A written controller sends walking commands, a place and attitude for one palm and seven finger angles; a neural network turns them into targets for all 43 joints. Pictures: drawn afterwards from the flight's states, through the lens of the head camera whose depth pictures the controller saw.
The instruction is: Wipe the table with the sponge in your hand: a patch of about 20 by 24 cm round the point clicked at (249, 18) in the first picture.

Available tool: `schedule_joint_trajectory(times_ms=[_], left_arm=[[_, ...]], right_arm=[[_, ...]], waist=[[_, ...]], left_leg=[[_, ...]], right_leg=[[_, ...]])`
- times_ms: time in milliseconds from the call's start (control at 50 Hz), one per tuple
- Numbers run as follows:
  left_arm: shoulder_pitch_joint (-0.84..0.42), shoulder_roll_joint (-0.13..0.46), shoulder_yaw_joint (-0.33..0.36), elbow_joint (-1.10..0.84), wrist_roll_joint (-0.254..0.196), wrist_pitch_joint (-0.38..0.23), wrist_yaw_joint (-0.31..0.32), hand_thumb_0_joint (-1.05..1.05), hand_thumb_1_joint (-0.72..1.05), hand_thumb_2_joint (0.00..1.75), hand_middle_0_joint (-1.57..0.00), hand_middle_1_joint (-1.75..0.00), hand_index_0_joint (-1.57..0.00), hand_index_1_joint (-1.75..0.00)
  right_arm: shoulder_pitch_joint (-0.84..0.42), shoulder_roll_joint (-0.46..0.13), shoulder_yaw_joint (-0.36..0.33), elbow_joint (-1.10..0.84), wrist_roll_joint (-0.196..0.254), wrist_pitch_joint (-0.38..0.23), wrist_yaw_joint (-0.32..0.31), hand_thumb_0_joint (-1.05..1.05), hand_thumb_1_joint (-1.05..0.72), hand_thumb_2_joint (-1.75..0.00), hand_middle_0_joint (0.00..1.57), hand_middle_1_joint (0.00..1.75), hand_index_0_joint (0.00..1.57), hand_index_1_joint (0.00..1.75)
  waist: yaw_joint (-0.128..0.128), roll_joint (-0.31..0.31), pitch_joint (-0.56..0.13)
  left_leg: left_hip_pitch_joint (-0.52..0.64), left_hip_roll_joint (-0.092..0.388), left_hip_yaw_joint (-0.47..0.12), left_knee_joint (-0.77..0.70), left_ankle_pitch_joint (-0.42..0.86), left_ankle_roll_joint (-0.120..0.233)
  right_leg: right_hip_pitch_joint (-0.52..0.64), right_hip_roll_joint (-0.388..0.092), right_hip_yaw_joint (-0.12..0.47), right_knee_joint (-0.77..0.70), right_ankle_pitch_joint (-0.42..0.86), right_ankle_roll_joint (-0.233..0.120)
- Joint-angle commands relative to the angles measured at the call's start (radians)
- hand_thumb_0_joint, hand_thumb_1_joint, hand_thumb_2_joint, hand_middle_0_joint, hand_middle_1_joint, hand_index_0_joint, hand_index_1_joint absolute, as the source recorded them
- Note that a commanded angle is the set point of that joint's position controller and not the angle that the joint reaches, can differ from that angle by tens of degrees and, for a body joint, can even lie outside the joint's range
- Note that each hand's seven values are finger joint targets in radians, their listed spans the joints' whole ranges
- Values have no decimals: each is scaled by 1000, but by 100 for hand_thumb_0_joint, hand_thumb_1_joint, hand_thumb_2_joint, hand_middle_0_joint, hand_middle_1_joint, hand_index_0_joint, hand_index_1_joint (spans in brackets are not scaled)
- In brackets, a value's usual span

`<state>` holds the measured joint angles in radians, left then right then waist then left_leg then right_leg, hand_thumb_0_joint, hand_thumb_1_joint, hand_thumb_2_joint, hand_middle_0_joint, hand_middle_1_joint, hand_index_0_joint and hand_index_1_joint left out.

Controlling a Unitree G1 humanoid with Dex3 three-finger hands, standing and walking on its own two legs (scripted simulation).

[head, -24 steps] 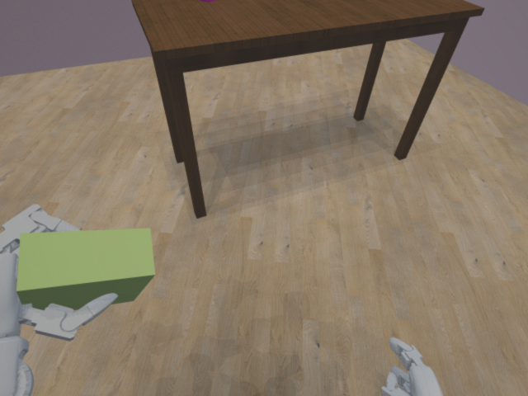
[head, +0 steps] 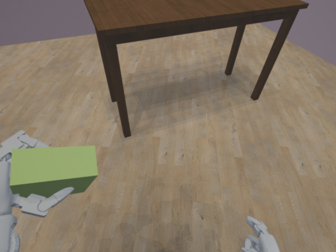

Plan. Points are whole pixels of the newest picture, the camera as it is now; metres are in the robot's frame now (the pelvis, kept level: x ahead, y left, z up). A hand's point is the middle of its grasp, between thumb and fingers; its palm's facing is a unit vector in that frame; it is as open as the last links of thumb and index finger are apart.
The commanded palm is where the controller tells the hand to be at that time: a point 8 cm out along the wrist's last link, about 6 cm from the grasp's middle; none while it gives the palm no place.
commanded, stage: walk to a spot facing it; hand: left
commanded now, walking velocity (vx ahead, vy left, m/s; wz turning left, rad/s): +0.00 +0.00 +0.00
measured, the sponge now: (66, 173) +0.22 +0.21 +0.14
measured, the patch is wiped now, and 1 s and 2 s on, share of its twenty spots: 0.00 0.00 0.00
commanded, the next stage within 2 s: none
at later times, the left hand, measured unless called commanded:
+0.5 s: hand (87, 144) +0.28 +0.18 +0.16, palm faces +0.36 -0.85 -0.38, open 9.6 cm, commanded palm +0.23 +0.24 +0.18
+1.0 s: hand (154, 91) +0.45 +0.07 +0.16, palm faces +0.22 -0.83 -0.52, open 9.6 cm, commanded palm +0.39 +0.14 +0.18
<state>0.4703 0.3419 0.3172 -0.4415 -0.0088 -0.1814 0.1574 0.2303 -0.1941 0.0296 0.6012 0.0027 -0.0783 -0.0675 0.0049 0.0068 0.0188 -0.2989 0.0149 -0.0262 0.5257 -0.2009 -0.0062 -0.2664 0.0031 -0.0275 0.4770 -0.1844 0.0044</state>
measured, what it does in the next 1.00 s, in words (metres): walks ahead: left foot, then right foot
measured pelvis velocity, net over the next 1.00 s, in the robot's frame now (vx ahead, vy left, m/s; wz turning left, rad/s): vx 0.19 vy -0.11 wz -0.18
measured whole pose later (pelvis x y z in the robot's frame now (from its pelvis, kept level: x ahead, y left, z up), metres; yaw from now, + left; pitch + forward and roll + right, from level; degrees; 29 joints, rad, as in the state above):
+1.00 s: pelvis +0.19 -0.11 -0.02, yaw -10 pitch -1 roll +1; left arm 0.43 0.39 0.36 -0.49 0.00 -0.19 0.14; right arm 0.21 -0.16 0.02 0.62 0.01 -0.06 -0.05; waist -0.01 0.06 0.10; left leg -0.32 0.18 0.09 1.02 -0.49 -0.02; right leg -0.38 -0.04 -0.20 0.73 -0.34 -0.09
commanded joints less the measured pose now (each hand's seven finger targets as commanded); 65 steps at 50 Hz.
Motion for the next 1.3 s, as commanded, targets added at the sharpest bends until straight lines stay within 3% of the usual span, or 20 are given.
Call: schedule_joint_trajectory(times_ms=[0,120,220,280,320,360,380,420,560,580,620,660,780,880,900,920,940,1020,1100,1280], left_arm=[[-85,160,110,-235,-10,-67,15,0,10,130,-120,-160,-120,-160],[-122,146,95,-243,3,-64,21,0,10,130,-120,-160,-120,-160],[-160,140,90,-225,10,-71,24,0,10,130,-120,-160,-120,-160],[-123,130,79,-179,10,-61,13,0,10,130,-120,-160,-120,-160],[-130,140,81,-175,9,-58,11,0,10,130,-120,-160,-120,-160],[-137,172,97,-164,6,-56,14,0,10,130,-120,-160,-120,-160],[-172,191,99,-196,5,-65,19,0,10,130,-120,-160,-120,-160],[-163,200,122,-216,6,-79,24,0,10,130,-120,-160,-120,-160],[-91,189,148,-278,-14,-100,29,0,10,130,-120,-160,-120,-160],[-94,176,138,-295,-16,-105,28,0,10,130,-120,-160,-120,-160],[-62,153,117,-322,-20,-116,30,0,10,130,-120,-160,-120,-160],[-65,200,142,-242,-2,-111,23,0,10,130,-120,-160,-120,-160],[-73,159,116,-245,4,-78,13,0,10,130,-120,-160,-120,-160],[-71,190,164,-234,-7,-73,11,0,10,130,-120,-160,-120,-160],[-54,204,171,-218,-5,-60,11,0,10,130,-120,-160,-120,-160],[-81,241,191,-241,0,-59,15,0,10,130,-120,-160,-120,-160],[-67,280,242,-251,-13,-60,21,0,10,130,-120,-160,-120,-160],[36,253,249,-295,-18,-94,5,0,10,130,-120,-160,-120,-160],[32,224,231,-302,-18,-117,11,0,10,130,-120,-160,-120,-160],[30,213,222,-262,-22,-110,33,0,10,130,-120,-160,-120,-160]], right_arm=[[-99,-126,-49,-152,-3,-51,-14,0,-90,-90,20,30,20,30],[-107,-130,-49,-158,-13,-36,-26,0,-90,-90,20,30,20,30],[-90,-130,-52,-145,-17,-38,-35,0,-90,-90,20,30,20,30],[-94,-133,-53,-148,-13,-31,-24,0,-90,-90,20,30,20,30],[-100,-119,-50,-154,-14,-26,-18,0,-90,-90,20,30,20,30],[-105,-103,-49,-148,-6,-26,-12,0,-90,-90,20,30,20,30],[-130,-117,-53,-156,-3,-32,-10,0,-90,-90,20,30,20,30],[-117,-111,-43,-144,-9,-32,-6,0,-90,-90,20,30,20,30],[-97,-95,-42,-159,-17,-18,-16,0,-90,-90,20,30,20,30],[-75,-111,-53,-158,-15,-22,-22,0,-90,-90,20,30,20,30],[-68,-142,-68,-168,-8,-21,-20,0,-90,-90,20,30,20,30],[-86,-127,-61,-144,-15,-31,-14,0,-90,-90,20,30,20,30],[-74,-126,-65,-136,-5,-44,-8,0,-90,-90,20,30,20,30],[-89,-106,-67,-148,-1,-39,-6,0,-90,-90,20,30,20,30],[-93,-91,-67,-150,6,-36,-4,0,-90,-90,20,30,20,30],[-105,-65,-65,-161,8,-30,-1,0,-90,-90,20,30,20,30],[-148,-80,-60,-176,5,-33,1,0,-90,-90,20,30,20,30],[-156,-80,-63,-121,1,1,21,0,-90,-90,20,30,20,30],[-144,-85,-72,-113,-7,23,21,0,-90,-90,20,30,20,30],[-98,-89,-87,-171,6,13,22,0,-90,-90,20,30,20,30]], waist=[[-1,71,-108],[-11,96,-60],[-21,191,-52],[-12,190,-55],[-8,46,-20],[7,-261,6],[13,-242,3],[4,-104,-32],[-2,-60,-141],[-15,13,-160],[-23,306,-182],[-24,252,-101],[-9,201,-17],[9,132,-105],[22,-5,-145],[17,-295,-175],[30,-336,-181],[2,-52,-140],[-24,-70,-137],[25,-138,-90]], left_leg=[[-51,63,-34,-138,-50,16],[-92,121,-84,-180,-485,60],[-33,242,-223,-225,-418,120],[-121,210,-95,-166,-447,92],[-220,136,0,-3,-462,53],[-339,21,134,347,-311,0],[-406,37,79,490,-321,-7],[-380,80,29,487,-313,-12],[93,33,203,-42,-22,-6],[211,64,172,-99,-5,11],[473,387,-252,-190,60,151],[339,473,-329,-265,-42,217],[126,351,67,-247,-13,145],[55,267,217,69,47,86],[-25,206,261,303,26,64],[-276,90,262,605,-245,25],[-424,45,135,793,-391,5],[-493,122,10,908,-202,-33],[-517,122,49,834,-94,-42],[-353,65,236,230,-7,-1]], right_leg=[[94,-47,51,-79,-58,-2],[-21,-27,67,-13,-391,-36],[-54,24,-40,157,-257,-25],[48,13,-41,87,-262,-35],[58,-64,118,-21,-393,-88],[98,-286,538,-234,-494,-209],[159,-353,627,-264,-365,-263],[165,-343,542,-221,-233,-277],[75,-152,182,-22,29,-145],[17,-117,150,90,49,-113],[-329,6,-11,464,-347,-17],[-419,-54,38,674,-364,-15],[-234,-87,-92,389,-208,9],[113,1,-216,71,-73,4],[214,-62,-102,9,-79,-34],[355,-285,311,-83,-16,-140],[376,-415,562,-157,98,-213],[337,-372,330,-100,274,-194],[312,-323,97,-111,433,-154],[365,-288,-13,-121,633,-104]])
